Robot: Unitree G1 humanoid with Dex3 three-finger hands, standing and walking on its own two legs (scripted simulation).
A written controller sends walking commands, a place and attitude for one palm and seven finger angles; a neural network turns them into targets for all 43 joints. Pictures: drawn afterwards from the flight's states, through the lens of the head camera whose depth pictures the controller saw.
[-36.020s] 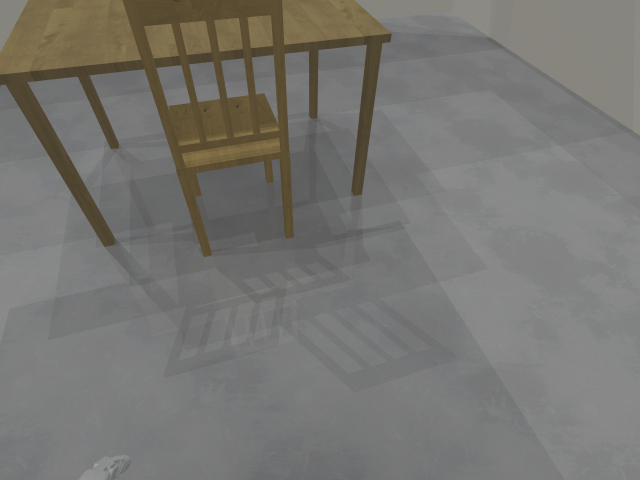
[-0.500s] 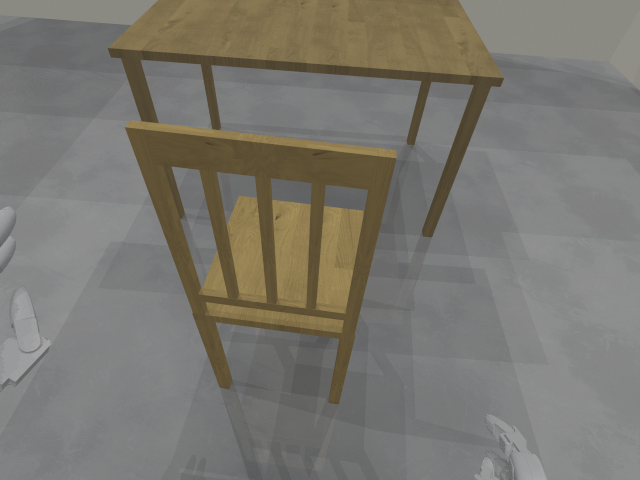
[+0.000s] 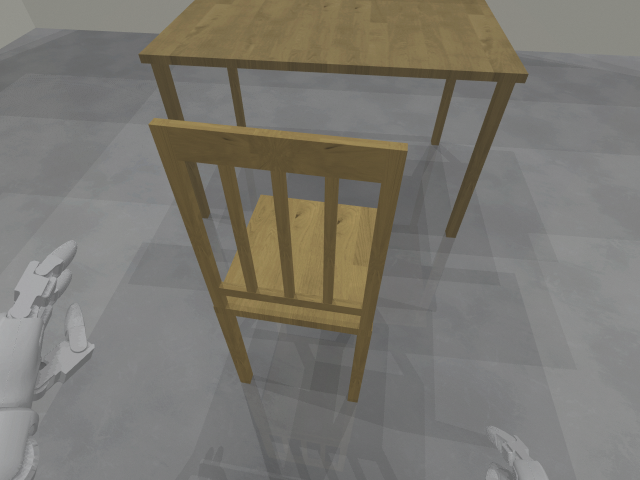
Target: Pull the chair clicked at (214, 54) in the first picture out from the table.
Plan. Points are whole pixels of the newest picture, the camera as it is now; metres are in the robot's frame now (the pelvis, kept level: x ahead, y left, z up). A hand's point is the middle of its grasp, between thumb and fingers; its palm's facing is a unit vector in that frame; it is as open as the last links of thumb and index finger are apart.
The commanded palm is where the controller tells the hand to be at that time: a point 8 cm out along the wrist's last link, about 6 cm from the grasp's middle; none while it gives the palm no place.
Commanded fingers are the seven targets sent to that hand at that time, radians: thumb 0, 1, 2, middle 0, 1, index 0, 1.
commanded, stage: let the arm hang, fingers relaxed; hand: left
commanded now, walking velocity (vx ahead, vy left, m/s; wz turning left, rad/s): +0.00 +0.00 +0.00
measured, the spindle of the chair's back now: (284, 242) +0.53 +0.10 -0.06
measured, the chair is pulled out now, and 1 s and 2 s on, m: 0.57 0.57 0.57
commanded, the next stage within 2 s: look to check the result in 1.04 s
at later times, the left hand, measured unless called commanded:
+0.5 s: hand out of the picture -0.03 +0.18 -0.16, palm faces +0.06 -0.97 -0.24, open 7.3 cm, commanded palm none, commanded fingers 0.00 0.90 0.90 -0.20 -0.30 -0.20 -0.30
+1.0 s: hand out of the picture +0.03 +0.14 -0.17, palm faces +0.06 -0.98 -0.18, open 7.3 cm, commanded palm none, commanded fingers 0.00 0.90 0.90 -0.20 -0.30 -0.20 -0.30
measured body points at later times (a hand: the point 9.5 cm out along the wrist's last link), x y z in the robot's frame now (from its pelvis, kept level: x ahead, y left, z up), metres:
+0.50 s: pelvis +0.02 -0.01 +0.00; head +0.04 -0.01 +0.45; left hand -0.03 +0.23 -0.15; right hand +0.03 -0.24 -0.15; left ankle +0.08 +0.12 -0.73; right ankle +0.01 -0.15 -0.73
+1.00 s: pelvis +0.03 -0.03 +0.00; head +0.04 -0.03 +0.45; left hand +0.03 +0.19 -0.15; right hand +0.01 -0.24 -0.16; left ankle +0.08 +0.12 -0.73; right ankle +0.01 -0.15 -0.73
